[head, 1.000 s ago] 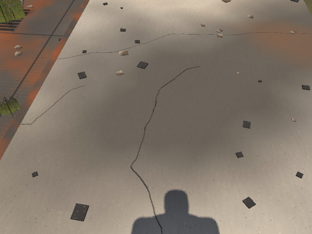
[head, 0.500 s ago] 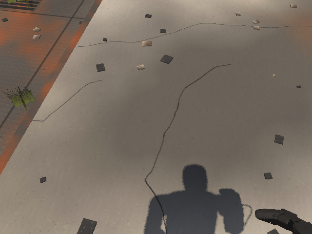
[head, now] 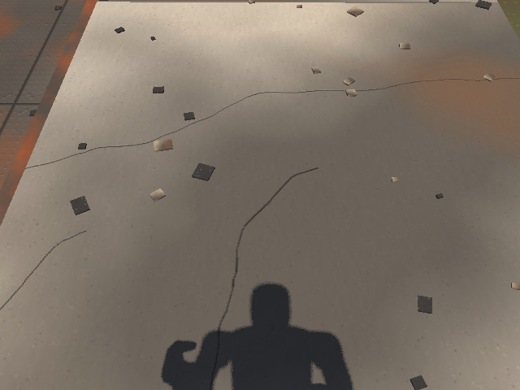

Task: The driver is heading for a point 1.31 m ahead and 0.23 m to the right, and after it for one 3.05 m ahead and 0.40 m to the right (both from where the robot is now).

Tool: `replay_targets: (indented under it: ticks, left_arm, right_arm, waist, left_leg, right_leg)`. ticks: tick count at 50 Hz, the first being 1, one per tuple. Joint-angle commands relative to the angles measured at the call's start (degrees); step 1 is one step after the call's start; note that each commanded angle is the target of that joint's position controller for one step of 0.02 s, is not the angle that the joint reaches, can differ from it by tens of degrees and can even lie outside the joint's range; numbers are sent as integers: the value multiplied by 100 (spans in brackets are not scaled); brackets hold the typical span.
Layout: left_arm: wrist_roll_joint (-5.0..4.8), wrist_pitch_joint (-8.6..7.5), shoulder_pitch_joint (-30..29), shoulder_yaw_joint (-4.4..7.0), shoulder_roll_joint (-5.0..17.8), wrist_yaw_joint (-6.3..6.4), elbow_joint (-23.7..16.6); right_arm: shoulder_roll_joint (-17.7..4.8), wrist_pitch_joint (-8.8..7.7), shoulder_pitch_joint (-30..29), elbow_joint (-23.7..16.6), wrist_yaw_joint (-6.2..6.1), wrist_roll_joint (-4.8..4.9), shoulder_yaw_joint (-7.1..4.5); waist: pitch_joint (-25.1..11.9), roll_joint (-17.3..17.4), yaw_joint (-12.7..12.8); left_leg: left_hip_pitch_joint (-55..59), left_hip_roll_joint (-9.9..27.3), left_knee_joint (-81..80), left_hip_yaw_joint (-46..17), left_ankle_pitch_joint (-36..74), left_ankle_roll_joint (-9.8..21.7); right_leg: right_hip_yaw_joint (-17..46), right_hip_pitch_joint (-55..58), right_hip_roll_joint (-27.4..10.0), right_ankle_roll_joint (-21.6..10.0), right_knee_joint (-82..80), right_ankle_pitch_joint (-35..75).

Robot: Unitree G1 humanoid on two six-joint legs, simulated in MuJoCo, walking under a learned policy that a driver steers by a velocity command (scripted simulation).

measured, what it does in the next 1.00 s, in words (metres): walks ahead: right foot, then left foot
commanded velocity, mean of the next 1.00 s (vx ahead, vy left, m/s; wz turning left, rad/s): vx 0.50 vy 0.00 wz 0.00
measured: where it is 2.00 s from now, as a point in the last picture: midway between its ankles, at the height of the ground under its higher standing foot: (249, 190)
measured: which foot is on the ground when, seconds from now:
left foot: down 0.00-0.10, up 0.12-0.62, down 0.64-1.00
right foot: up 0.00-0.08, down 0.10-0.66, up 0.68-1.00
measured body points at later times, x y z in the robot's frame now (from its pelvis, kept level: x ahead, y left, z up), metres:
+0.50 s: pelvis +0.28 -0.04 +0.01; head +0.30 -0.04 +0.46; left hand +0.26 +0.23 -0.13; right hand +0.47 -0.28 -0.11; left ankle +0.48 +0.13 -0.69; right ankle +0.21 -0.13 -0.74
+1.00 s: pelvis +0.56 +0.02 +0.01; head +0.58 +0.03 +0.46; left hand +0.72 +0.28 -0.10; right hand +0.56 -0.25 -0.13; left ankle +0.51 +0.10 -0.74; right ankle +0.73 -0.16 -0.68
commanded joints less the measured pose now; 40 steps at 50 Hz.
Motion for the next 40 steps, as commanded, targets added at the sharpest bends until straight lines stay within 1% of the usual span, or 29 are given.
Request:
replay_targets:
  ticks: [1,2,3,4,5,6,7,8,9,10,11,13,16,18,22,25,27,29,30,31,32,33,34,35,36,37,38,39,40]
  left_arm:
    - [-27,-127,-634,69,458,-113,-572]
    - [-31,-139,-441,107,560,-128,-552]
    - [-28,-148,-13,185,715,-125,-459]
    - [-25,-142,922,329,964,-93,-174]
    - [44,-126,2049,454,1379,-37,68]
    - [87,-92,2493,549,1821,-63,239]
    - [62,-90,2439,381,1202,-68,209]
    - [54,-105,1876,292,963,-48,104]
    - [81,-111,1385,237,817,-42,-14]
    - [118,-124,1096,194,668,-66,-45]
    - [165,-145,985,154,548,-81,-35]
    - [137,-173,1072,160,560,-103,61]
    - [123,-179,1329,223,794,-21,208]
    - [109,-135,1502,226,817,43,285]
    - [53,-93,1855,230,885,107,443]
    - [22,-34,2175,244,905,117,626]
    - [8,30,2274,269,930,140,716]
    - [-5,89,2219,305,994,169,742]
    - [-3,116,2127,321,1044,176,723]
    - [0,148,1993,324,1067,180,692]
    - [30,176,1949,269,933,183,652]
    - [137,172,2028,171,753,193,501]
    - [106,41,2737,-40,-39,115,516]
    - [-35,-95,2327,85,569,101,545]
    - [-166,-182,1802,170,859,89,365]
    - [-151,-204,1530,174,858,132,311]
    - [-59,-179,1387,219,824,169,294]
    - [-25,-111,1503,235,728,175,308]
    - [-19,-41,1605,226,586,176,334]
  right_arm:
    - [-979,61,248,-88,-55,27,-215]
    - [-1028,92,168,-109,-60,21,-234]
    - [-1077,123,36,-149,-60,8,-247]
    - [-979,158,-54,-195,-55,-23,-206]
    - [-787,153,-24,-343,-54,-116,-107]
    - [64,20,754,-360,27,-104,136]
    - [-486,-130,474,-275,54,38,24]
    - [-892,-227,-126,-479,72,184,-86]
    - [-886,-258,-477,-554,38,187,-88]
    - [-824,-231,-649,-570,4,94,-121]
    - [-736,-156,-545,-549,-7,44,-146]
    - [-466,-12,-391,-507,-16,18,-125]
    - [-449,76,-873,-693,-41,-41,-139]
    - [-435,64,-1302,-832,-25,-69,-145]
    - [-319,4,-2112,-1044,44,-35,-92]
    - [-331,-23,-2581,-1209,116,7,-63]
    - [-382,-62,-2794,-1337,186,26,-63]
    - [-496,-102,-2727,-1376,245,35,-96]
    - [-595,-118,-2504,-1333,255,37,-140]
    - [-737,-125,-2010,-1199,247,28,-225]
    - [-1001,-120,-1047,-885,211,15,-375]
    - [-1444,-105,28,-666,152,-62,-499]
    - [-1703,-68,319,-525,187,-54,-546]
    - [-1152,-81,171,-579,194,-1,-383]
    - [-938,-104,-327,-675,176,1,-318]
    - [-824,-117,-800,-784,175,-36,-274]
    - [-672,-129,-1067,-818,188,-86,-237]
    - [-556,-148,-1152,-798,195,-146,-197]
    - [-514,-154,-1139,-758,205,-147,-191]
  waist:
    - [408,495,143]
    - [267,581,288]
    - [-28,683,559]
    - [-594,636,1011]
    - [-1473,182,1379]
    - [-2289,-1384,990]
    - [-2284,-987,1165]
    - [-1321,-719,1081]
    - [-853,-218,908]
    - [-472,21,743]
    - [-396,-84,543]
    - [-287,-124,398]
    - [-2,-42,419]
    - [98,-49,518]
    - [250,-86,766]
    - [387,-95,911]
    - [442,-113,909]
    - [351,-182,776]
    - [199,-264,627]
    - [-110,-323,328]
    - [-688,-229,-87]
    - [-1550,444,-385]
    - [-2200,1959,35]
    - [-1928,1335,-172]
    - [-1151,1108,-82]
    - [-741,619,111]
    - [-429,481,262]
    - [-387,605,448]
    - [-354,656,530]
  left_leg:
    - [165,1895,100,-773,2199,802]
    - [258,1914,350,-747,2792,737]
    - [248,1830,870,-643,3798,654]
    - [-29,1533,1931,-422,4401,508]
    - [-1199,1197,3657,-187,3161,316]
    - [-3585,77,5765,-167,-652,-75]
    - [-4269,220,6528,-985,-1664,15]
    - [-4660,537,6654,-925,-1260,122]
    - [-4476,851,6413,-764,-718,129]
    - [-4248,1031,6022,-689,-391,93]
    - [-3879,1192,5762,-729,-164,81]
    - [-3611,1248,5416,-662,-14,10]
    - [-4090,1316,4657,-599,585,-148]
    - [-4299,1294,3961,-562,1233,-213]
    - [-4001,1043,2654,-317,2193,-217]
    - [-4096,946,2207,-291,2130,-164]
    - [-4221,922,1998,-333,1826,-51]
    - [-3999,842,1841,-292,1410,88]
    - [-3587,721,1799,-187,1208,165]
    - [-2821,523,1710,-6,1151,275]
    - [-1486,448,1721,34,1274,447]
    - [310,1537,1870,-1243,1344,839]
    - [2050,2670,1140,-3954,110,1723]
    - [1861,2516,732,-4190,-452,1501]
    - [1135,2362,631,-3341,-162,1253]
    - [302,2173,491,-2702,473,1130]
    - [-393,1990,322,-2241,967,1087]
    - [-807,1846,161,-1936,1200,1037]
    - [-1023,1762,2,-1752,1277,1057]
  right_leg:
    - [-31,-120,112,-177,-315,-430]
    - [-106,230,216,-261,-372,-653]
    - [-270,922,409,-374,-428,-784]
    - [-386,2176,560,-552,-496,-690]
    - [603,4034,-332,-922,-288,-594]
    - [3432,6096,-1694,-1894,-887,-1696]
    - [4145,6060,-1697,-1820,-1471,-2239]
    - [3232,5266,-1504,-1523,-1562,-1970]
    - [2480,4388,-1284,-1385,-1704,-1344]
    - [1947,3648,-1061,-1299,-1886,-792]
    - [1585,3228,-887,-1219,-2058,-555]
    - [1237,2838,-759,-1268,-2332,-317]
    - [891,2747,-737,-1327,-2582,-87]
    - [675,2845,-646,-1237,-2650,-103]
    - [272,2922,-455,-1037,-2697,-263]
    - [273,3428,-640,-1026,-2554,-270]
    - [325,3865,-839,-990,-2338,-80]
    - [359,4170,-979,-903,-2047,384]
    - [330,4219,-975,-842,-1784,1027]
    - [196,4158,-847,-748,-1209,1967]
    - [-25,3756,-534,-588,-117,2284]
    - [-293,2490,-148,-373,1727,636]
    - [-69,224,931,-25,3571,-3368]
    - [688,-413,685,-138,4238,-3740]
    - [582,-757,404,-233,4291,-3234]
    - [411,-538,89,-229,4040,-2673]
    - [357,-300,-86,-193,3716,-2351]
    - [399,81,-237,-186,3516,-2137]
    - [381,272,-275,-159,3350,-2056]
